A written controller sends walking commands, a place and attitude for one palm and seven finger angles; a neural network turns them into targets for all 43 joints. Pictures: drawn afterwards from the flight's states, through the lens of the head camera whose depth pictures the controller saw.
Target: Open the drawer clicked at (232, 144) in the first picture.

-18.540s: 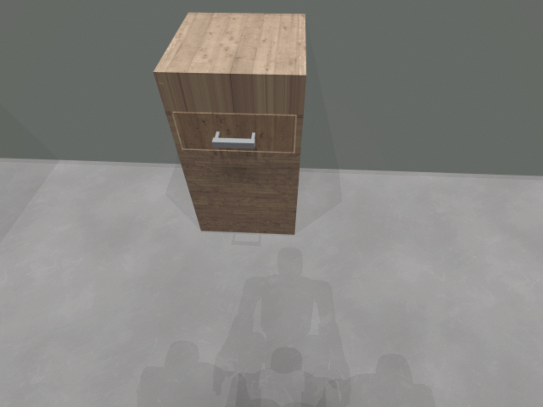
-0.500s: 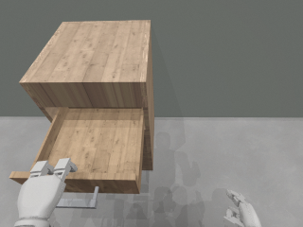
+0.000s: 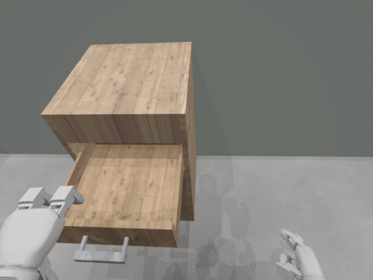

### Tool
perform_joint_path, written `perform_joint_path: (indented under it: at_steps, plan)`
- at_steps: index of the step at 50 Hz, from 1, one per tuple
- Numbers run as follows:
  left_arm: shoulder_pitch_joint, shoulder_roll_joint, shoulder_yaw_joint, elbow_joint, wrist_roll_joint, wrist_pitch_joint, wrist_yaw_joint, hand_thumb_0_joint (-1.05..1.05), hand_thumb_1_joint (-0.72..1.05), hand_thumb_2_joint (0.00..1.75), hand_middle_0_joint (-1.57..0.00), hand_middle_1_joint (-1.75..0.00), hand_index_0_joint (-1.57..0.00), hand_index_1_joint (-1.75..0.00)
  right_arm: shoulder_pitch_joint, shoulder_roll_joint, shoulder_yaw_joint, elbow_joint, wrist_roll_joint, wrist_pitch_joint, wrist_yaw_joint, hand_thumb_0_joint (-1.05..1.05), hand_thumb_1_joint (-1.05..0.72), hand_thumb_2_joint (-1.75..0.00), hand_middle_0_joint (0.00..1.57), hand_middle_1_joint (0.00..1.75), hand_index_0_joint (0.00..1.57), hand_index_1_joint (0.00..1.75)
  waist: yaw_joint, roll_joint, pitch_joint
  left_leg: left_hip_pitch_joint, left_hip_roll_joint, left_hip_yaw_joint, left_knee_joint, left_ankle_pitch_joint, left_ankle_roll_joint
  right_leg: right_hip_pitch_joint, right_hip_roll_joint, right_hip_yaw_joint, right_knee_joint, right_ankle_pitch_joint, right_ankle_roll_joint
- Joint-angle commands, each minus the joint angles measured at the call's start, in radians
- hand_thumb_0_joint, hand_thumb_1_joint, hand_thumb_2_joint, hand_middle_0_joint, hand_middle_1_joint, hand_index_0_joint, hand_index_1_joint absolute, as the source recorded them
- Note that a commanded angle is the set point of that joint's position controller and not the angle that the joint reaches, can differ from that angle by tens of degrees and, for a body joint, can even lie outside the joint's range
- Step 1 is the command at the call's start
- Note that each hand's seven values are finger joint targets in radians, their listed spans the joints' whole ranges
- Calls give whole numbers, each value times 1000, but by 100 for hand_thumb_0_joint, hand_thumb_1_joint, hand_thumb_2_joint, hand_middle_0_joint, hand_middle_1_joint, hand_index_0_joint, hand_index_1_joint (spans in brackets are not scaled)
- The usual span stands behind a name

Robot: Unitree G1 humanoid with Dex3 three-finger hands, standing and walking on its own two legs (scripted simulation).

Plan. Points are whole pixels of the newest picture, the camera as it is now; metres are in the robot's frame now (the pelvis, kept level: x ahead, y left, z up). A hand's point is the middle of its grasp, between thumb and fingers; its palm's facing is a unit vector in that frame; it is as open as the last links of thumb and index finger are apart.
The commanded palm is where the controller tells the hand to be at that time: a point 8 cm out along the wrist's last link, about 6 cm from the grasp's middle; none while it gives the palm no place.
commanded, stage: draw the hand back to the body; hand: left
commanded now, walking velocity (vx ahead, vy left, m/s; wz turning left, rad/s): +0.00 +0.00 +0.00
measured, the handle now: (103, 248) +0.22 +0.28 -0.17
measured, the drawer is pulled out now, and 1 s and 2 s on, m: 0.28 0.28 0.28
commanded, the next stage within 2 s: step back with the hand held close in 0.98 s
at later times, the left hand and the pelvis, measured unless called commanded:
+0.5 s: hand (47, 210) +0.18 +0.23 +0.16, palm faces +0.40 -0.82 -0.41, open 11.1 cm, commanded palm +0.13 +0.27 +0.19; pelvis +0.01 -0.01 +0.03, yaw +2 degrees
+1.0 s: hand (49, 203) +0.18 +0.22 +0.18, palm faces +0.41 -0.82 -0.40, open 7.6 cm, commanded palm +0.13 +0.26 +0.21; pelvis +0.01 -0.02 +0.03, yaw +2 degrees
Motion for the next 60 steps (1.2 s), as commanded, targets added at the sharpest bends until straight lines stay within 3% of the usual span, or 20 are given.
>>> perform_joint_path:
  at_steps: [1,2,3,5,7,8,12,18,23,26,34,38,40,41,48,53,54,55,57,60]
  plan:
    - [-48,-86,95,-157,-799,38,-80,0,-43,33,-29,-115,-29,-115,-5,-60,-12,-184,70,-135,-55,0,-90,-90,20,30,20,30,-70,-42,-78,279,76,-51,-190,413,-5,182,-20,-72,-144,217,-32]
    - [-39,-58,124,-177,-809,28,-88,0,-40,34,-29,-113,-29,-113,-17,-51,-10,-176,64,-159,-69,0,-90,-90,20,30,20,30,-64,-7,-46,277,74,-43,-194,413,-8,190,-21,-73,-152,213,-32]
    - [-9,-53,135,-191,-873,24,-102,0,-36,36,-29,-111,-29,-111,-33,-57,1,-175,62,-158,-91,0,-90,-90,20,30,20,30,-52,-115,-50,248,71,-60,-218,437,-8,224,-25,-87,-166,239,-27]
    - [-62,-55,119,-251,-918,12,-126,0,-29,39,-29,-107,-29,-107,-47,-64,9,-168,54,-187,-116,0,-90,-90,20,30,20,30,-56,-120,-26,259,64,-44,-250,460,-9,264,-38,-88,-197,309,-19]
    - [-94,-42,131,-277,-940,3,-137,0,-22,42,-28,-102,-28,-102,-52,-65,18,-151,49,-218,-126,0,-90,-90,20,30,20,30,-53,-109,30,247,58,-39,-281,434,-13,270,-46,-87,-233,314,-21]
    - [-120,-20,144,-321,-949,-1,-141,0,-18,43,-28,-100,-28,-100,-57,-70,23,-145,49,-228,-129,0,-90,-90,20,30,20,30,-49,-33,49,245,51,-40,-298,429,-18,290,-52,-84,-252,308,-29]
    - [-109,-9,191,-323,-967,-10,-155,0,-5,50,-27,-91,-27,-91,-56,-52,39,-103,43,-265,-124,0,-90,-90,20,30,20,30,-39,37,108,259,47,-38,-341,422,-39,305,-45,-85,-296,301,-37]
    - [-43,-43,214,-307,-995,-23,-185,0,17,58,-25,-77,-25,-77,-80,-46,28,-83,44,-267,-107,0,-90,-90,20,30,20,30,-34,-52,76,277,45,-24,-372,423,-33,373,-35,-81,-331,336,-32]
    - [-69,-49,205,-358,-1000,-33,-195,0,34,66,-24,-66,-24,-66,-92,-56,19,-73,42,-268,-102,0,-90,-90,20,30,20,30,-43,-38,49,313,41,-9,-382,421,-24,386,-37,-71,-357,352,-23]
    - [-92,2,252,-410,-997,-44,-189,0,44,70,-23,-59,-23,-59,-97,-61,16,-70,39,-276,-104,0,-90,-90,20,30,20,30,-32,-51,13,339,40,-6,-386,444,-18,401,-38,-65,-366,382,-19]
    - [-139,33,305,-463,-1000,-59,-186,0,73,82,-21,-41,-21,-41,-117,-54,19,-57,38,-285,-102,0,-90,-90,20,30,20,30,-27,-4,45,359,36,2,-393,463,-23,399,-37,-57,-390,409,-21]
    - [-60,-56,252,-322,-1008,-39,-203,0,87,88,-20,-32,-20,-32,-118,-47,10,-45,41,-255,-94,0,-90,-90,20,30,20,30,-33,-79,106,329,39,4,-399,473,-21,397,-33,-66,-390,423,-18]
    - [-75,-44,263,-325,-1011,-43,-206,0,90,90,-20,-30,-20,-30,-123,-50,8,-45,40,-247,-94,0,-90,-90,20,30,20,30,-35,-80,108,335,41,6,-401,453,-17,389,-33,-62,-397,410,-13]
    - [-98,-4,289,-359,-1006,-48,-207,0,90,90,-20,-30,-20,-30,-122,-59,7,-53,38,-246,-94,0,-90,-90,20,30,20,30,-27,-80,60,352,39,6,-404,455,-15,402,-36,-55,-400,409,-12]
    - [-126,10,277,-465,-1003,-59,-199,0,90,90,-20,-30,-20,-30,-122,-53,16,-66,35,-254,-99,0,-90,-90,20,30,20,30,-29,2,-5,374,32,5,-403,483,-19,444,-35,-53,-396,433,-16]
    - [-106,-15,266,-410,-1000,-48,-195,0,90,90,-20,-30,-20,-30,-120,-48,14,-49,35,-257,-98,0,-90,-90,20,30,20,30,-33,-39,62,365,34,2,-411,488,-22,416,-28,-64,-407,428,-17]
    - [-117,7,289,-414,-1000,-48,-194,0,90,90,-20,-30,-20,-30,-127,-52,11,-48,34,-262,-99,0,-90,-90,20,30,20,30,-30,-27,57,375,36,3,-415,482,-22,408,-30,-59,-413,426,-16]
    - [-236,132,437,-488,-1002,-98,-184,0,90,90,-20,-30,-20,-30,-111,-85,4,-78,38,-230,-94,0,-90,-90,20,30,20,30,-61,-48,199,268,43,-33,-388,403,-4,311,-75,41,-477,465,-19]
    - [-88,5,340,-335,-988,-103,-200,0,90,90,-20,-30,-20,-30,-129,-74,-6,-61,35,-196,-85,0,-90,-90,20,30,20,30,-70,-131,177,285,45,-46,-376,382,-4,307,-95,45,-480,474,-24]
    - [-17,-18,316,-359,-985,-123,-208,0,90,90,-20,-30,-20,-30,-139,-86,-18,-75,36,-167,-76,0,-90,-90,20,30,20,30,-70,-74,83,301,52,-38,-392,454,-3,348,-90,8,-446,485,-14]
